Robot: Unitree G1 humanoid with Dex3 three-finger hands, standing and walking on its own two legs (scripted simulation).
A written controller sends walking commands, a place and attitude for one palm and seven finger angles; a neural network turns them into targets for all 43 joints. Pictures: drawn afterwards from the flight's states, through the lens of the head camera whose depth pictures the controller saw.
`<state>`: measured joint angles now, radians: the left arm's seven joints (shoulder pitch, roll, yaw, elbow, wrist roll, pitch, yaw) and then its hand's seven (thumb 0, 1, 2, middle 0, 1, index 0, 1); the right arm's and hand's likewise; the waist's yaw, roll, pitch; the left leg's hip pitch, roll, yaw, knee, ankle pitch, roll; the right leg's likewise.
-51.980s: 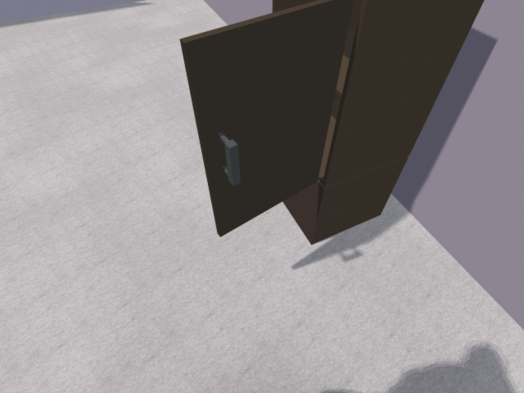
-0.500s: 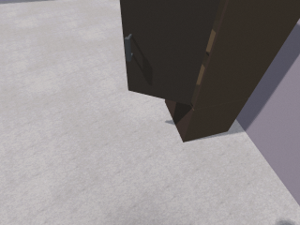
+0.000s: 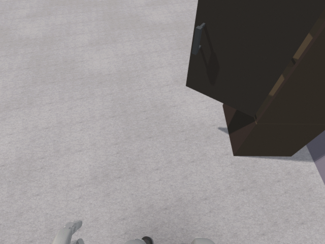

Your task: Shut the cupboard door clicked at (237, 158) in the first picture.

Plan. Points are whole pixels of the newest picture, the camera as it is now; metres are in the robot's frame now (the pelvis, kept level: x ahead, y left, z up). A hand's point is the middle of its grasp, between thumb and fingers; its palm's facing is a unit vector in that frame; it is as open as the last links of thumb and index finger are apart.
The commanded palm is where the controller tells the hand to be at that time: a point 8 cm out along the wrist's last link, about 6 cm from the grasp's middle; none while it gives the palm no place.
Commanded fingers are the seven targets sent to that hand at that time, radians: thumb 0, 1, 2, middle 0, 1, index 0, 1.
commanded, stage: walk to a spot facing it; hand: left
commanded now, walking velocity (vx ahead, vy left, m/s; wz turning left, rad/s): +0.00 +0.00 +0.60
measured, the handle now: (199, 38) +0.89 -0.14 -0.02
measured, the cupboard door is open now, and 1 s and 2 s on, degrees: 57 57 57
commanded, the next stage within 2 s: turn to face it in 1.16 s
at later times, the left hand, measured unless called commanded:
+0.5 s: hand out of the picture -0.06 +0.19 -0.19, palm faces +0.39 -0.89 -0.25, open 7.4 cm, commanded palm none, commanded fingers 0.00 0.90 0.90 -0.20 -0.30 -0.20 -0.30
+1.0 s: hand out of the picture -0.01 +0.18 -0.15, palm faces +0.60 -0.76 -0.26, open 7.4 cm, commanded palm none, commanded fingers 0.00 0.90 0.90 -0.20 -0.30 -0.20 -0.30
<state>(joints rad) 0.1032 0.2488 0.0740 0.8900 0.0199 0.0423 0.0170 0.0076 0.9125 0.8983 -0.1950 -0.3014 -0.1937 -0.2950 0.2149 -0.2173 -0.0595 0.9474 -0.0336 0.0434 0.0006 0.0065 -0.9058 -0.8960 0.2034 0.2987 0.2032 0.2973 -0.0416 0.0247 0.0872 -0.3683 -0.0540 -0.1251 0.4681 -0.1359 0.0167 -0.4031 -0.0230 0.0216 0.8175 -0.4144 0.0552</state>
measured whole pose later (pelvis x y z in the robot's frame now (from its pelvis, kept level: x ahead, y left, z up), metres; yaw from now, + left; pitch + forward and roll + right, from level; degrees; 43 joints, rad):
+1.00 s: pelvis +0.06 -0.02 +0.00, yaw +38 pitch +0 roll +1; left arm 0.27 0.18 0.05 0.91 0.03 -0.02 0.00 0.01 0.91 0.90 -0.20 -0.30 -0.20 -0.30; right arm 0.26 -0.25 -0.08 0.97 -0.03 0.06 0.04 0.01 -0.91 -0.90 0.20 0.30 0.20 0.30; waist -0.03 0.04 0.04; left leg -0.55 0.01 -0.02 1.20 -0.35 -0.01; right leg -0.19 -0.09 -0.17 0.50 -0.30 0.01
